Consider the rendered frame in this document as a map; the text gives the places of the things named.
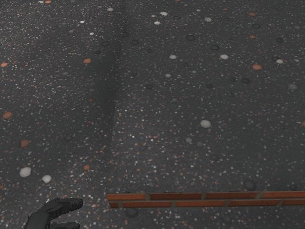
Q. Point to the left robot hand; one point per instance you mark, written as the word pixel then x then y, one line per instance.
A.
pixel 52 210

